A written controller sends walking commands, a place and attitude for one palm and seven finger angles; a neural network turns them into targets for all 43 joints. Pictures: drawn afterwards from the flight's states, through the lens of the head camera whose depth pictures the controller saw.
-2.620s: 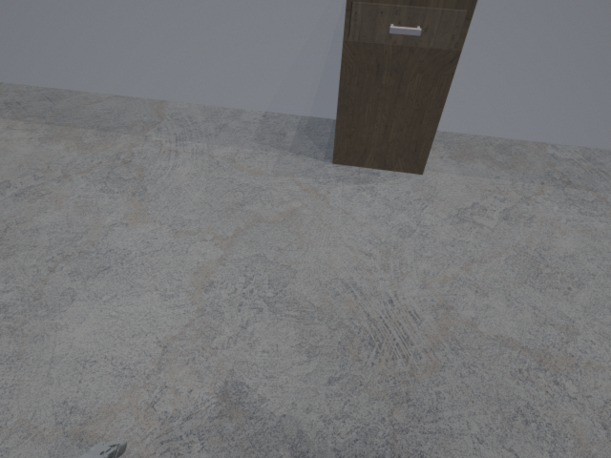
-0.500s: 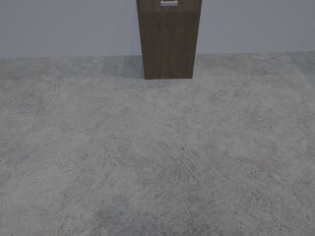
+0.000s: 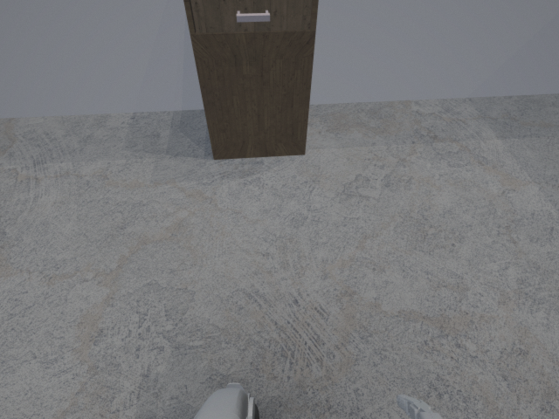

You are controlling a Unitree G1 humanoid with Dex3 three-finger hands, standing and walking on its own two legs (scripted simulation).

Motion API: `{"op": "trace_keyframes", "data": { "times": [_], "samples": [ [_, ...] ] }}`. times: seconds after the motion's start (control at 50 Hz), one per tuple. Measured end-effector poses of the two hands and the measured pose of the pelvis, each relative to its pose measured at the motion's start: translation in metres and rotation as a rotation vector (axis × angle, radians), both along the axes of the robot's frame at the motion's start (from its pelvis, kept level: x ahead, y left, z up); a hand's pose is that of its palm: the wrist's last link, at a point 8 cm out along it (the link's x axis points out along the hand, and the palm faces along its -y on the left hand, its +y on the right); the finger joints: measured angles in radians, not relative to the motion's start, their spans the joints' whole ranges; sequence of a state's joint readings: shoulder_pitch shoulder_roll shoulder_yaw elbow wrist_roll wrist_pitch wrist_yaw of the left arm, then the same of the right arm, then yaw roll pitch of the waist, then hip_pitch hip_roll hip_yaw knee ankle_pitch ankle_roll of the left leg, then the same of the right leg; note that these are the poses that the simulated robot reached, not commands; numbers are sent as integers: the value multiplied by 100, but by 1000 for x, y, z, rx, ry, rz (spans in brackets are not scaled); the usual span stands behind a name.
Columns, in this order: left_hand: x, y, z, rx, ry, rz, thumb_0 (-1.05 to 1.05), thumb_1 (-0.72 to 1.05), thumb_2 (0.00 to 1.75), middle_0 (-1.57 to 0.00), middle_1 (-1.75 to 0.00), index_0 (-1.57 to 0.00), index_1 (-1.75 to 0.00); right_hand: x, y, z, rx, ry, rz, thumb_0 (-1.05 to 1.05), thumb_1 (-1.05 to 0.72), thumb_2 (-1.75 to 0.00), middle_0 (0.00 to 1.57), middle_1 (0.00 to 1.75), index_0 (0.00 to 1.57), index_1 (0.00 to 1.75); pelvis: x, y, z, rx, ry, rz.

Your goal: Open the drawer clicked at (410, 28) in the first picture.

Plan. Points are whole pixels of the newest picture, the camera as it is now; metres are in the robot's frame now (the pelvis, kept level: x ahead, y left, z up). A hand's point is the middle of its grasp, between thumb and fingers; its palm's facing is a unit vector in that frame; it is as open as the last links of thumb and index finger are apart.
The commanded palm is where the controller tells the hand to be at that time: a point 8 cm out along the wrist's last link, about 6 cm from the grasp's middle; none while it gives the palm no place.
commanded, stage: walk to a spot facing it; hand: left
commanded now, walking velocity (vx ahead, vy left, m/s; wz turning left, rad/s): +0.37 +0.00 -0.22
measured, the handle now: (253, 15) +1.40 +0.27 -0.03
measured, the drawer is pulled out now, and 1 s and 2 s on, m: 0.00 0.00 0.00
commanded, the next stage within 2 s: turn to face it in 1.16 s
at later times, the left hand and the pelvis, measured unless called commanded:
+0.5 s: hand (211, 301) +0.34 +0.18 -0.16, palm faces -0.20 -0.97 -0.14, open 7.4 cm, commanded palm none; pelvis +0.22 +0.02 +0.02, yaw -10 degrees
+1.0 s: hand (248, 242) +0.49 +0.13 -0.16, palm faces -0.17 -0.97 -0.19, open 7.3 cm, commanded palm none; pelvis +0.45 -0.05 +0.01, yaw -12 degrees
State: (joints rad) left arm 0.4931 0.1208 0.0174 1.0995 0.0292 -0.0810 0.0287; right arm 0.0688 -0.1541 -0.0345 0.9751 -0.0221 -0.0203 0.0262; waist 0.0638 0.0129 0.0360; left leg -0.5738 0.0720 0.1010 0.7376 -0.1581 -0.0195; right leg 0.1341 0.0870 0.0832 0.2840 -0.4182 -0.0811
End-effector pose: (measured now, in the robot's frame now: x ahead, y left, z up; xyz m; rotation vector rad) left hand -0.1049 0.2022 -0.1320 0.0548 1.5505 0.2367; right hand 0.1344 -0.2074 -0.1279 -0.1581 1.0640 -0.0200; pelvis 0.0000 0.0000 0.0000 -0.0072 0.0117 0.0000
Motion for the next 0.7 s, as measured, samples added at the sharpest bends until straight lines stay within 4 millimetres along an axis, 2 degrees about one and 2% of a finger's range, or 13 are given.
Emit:
{"op": "trace_keyframes", "data": {
  "times": [0.06,0.12,0.18,0.22,0.32,0.42,0.54,0.64,0.7],
  "samples": [
    [31,17,-15,-20,43,-20,0,90,90,-21,-30,-21,-30,36,14,-3,-17,-44,-21,0,-91,-90,20,30,20,30,37,14,-11,-3,-7,-14],
    [82,37,-19,-28,24,-65,1,90,90,-21,-30,-21,-30,41,18,2,-35,-41,-79,0,-91,-90,20,30,20,30,65,24,-8,6,-25,-57],
    [150,54,-15,-25,-62,-126,1,91,90,-20,-30,-20,-30,23,16,9,-63,26,-155,0,-91,-90,20,30,20,30,89,31,3,-2,-40,-78],
    [199,62,-11,-21,-138,-161,1,91,90,-20,-30,-20,-30,9,8,15,-101,74,-222,-1,-93,-90,21,30,20,30,105,36,10,-6,-43,-89],
    [306,67,-1,-21,-284,-224,1,91,90,-20,-30,-20,-30,-28,4,21,-133,250,-298,-1,-94,-90,20,29,20,30,145,40,17,-2,-33,-121],
    [386,52,4,-38,-321,-294,0,91,90,-20,-30,-20,-30,-48,20,21,-96,389,-376,-1,-92,-90,20,29,20,30,186,35,18,1,-22,-152],
    [475,12,0,-65,-315,-412,1,91,90,-20,-30,-20,-30,-49,46,15,0,523,-468,0,-91,-90,20,29,20,30,241,15,12,1,-12,-195],
    [553,-35,-10,-74,-372,-486,1,91,90,-20,-30,-20,-30,-32,54,2,87,640,-525,0,-91,-90,20,30,20,30,294,-15,-4,-2,-6,-225],
    [579,-52,-10,-69,-420,-461,1,91,90,-20,-30,-20,-30,1,40,-4,114,648,-524,0,-91,-90,20,30,20,30,320,-32,-7,-6,-23,-227]
  ]
}}
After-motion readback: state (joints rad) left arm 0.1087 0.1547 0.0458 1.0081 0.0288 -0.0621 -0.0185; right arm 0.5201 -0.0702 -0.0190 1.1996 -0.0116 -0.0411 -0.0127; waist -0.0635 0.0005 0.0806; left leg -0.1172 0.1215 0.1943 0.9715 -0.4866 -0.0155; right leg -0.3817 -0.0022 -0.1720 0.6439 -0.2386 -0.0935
